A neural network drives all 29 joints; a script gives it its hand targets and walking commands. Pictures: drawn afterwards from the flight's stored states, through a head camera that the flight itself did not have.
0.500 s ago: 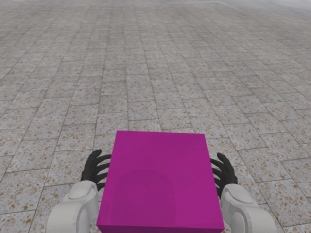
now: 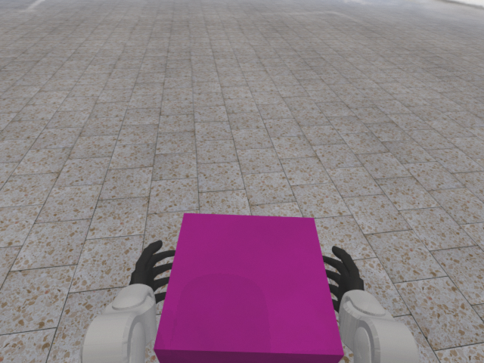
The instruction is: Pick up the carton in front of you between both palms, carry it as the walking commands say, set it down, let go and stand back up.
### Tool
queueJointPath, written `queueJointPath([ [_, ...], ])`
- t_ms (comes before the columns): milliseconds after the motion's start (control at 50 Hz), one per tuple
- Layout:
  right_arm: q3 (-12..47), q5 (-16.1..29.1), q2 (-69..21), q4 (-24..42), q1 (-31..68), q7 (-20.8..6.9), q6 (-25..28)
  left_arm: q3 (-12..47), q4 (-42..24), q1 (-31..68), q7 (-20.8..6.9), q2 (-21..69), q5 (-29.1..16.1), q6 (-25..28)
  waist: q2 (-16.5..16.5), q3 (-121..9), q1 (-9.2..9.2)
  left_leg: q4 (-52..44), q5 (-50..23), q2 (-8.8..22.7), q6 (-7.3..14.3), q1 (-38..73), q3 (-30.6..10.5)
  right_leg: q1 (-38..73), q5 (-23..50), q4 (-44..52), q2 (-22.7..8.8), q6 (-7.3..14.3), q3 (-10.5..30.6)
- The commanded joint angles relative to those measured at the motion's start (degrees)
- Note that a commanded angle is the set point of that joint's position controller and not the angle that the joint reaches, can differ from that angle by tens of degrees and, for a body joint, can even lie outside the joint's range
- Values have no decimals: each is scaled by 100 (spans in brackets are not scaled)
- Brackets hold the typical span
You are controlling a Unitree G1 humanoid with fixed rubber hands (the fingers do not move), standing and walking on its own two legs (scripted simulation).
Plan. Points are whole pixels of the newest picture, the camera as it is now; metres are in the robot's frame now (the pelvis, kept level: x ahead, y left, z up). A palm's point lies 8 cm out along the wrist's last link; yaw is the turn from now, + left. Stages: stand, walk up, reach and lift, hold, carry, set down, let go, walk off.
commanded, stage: carry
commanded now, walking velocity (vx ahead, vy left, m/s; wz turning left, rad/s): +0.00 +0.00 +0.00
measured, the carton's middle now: (245, 311) +0.24 +0.00 +0.01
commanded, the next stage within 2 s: hold in 1.06 s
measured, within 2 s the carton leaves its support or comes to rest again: neither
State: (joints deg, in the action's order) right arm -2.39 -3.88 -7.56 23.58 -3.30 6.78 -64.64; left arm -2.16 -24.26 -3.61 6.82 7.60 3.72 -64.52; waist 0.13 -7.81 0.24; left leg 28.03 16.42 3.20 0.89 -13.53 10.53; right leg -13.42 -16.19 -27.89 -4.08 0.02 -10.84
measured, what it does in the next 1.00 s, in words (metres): stands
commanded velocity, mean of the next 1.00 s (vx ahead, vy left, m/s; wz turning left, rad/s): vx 0.00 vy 0.00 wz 0.00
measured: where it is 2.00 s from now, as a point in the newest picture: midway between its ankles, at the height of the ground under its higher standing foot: outside the picture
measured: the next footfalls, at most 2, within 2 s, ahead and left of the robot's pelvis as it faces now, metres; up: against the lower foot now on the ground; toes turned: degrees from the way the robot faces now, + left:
none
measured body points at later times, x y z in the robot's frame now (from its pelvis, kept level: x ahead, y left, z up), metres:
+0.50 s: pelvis -0.03 +0.00 +0.00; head -0.04 +0.00 +0.45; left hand +0.26 +0.15 +0.02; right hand +0.26 -0.15 +0.02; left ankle -0.02 +0.10 -0.74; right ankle -0.02 -0.11 -0.74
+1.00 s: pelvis -0.02 +0.00 +0.00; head -0.03 +0.00 +0.45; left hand +0.28 +0.15 +0.03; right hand +0.28 -0.16 +0.03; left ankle -0.02 +0.10 -0.74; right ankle -0.02 -0.11 -0.74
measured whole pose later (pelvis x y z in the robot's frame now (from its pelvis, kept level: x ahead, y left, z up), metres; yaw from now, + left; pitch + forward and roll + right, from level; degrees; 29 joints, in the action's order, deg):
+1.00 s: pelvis -0.02 +0.00 +0.00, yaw +0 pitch +2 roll +0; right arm -8.7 -12.3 -7.8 -6.7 10.2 1.8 -42.1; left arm -8.5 6.2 9.8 1.4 7.7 12.1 -41.7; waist 0.0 -4.6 0.1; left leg 28.6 14.9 3.5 0.8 -15.7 10.3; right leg -15.6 -15.0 -28.7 -3.9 0.7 -11.0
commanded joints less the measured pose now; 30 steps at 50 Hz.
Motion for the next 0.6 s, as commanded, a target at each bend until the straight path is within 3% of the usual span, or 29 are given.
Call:
queueJointPath([
  [0,3007,946,-3280,209,2204,-572,316,2967,-144,2112,-551,3271,-910,274,-18,-397,-1,-532,-1126,630,16,32,-660,169,1013,464,-568,60,638],
  [220,2545,564,-3314,-1044,2660,-951,1206,2572,1069,2588,-937,3387,-527,1145,-24,-558,-3,-558,-1041,641,27,88,-656,136,916,477,-580,32,633],
  [440,2204,318,-3782,-2667,3484,-1435,2592,2137,2772,3386,-1439,3782,-215,2577,-8,-763,-8,-528,-955,615,45,126,-645,197,886,454,-572,91,636],
  [580,2617,463,-4627,-2780,3839,-1688,2871,2571,2867,3757,-1675,4634,-399,2864,-20,-1004,-1,-421,-1255,632,37,248,-664,285,1100,344,-568,102,627],
])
